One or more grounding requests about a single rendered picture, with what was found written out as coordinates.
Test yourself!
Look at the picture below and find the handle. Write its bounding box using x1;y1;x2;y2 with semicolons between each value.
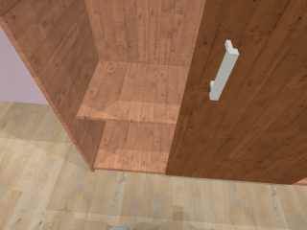
209;40;239;101

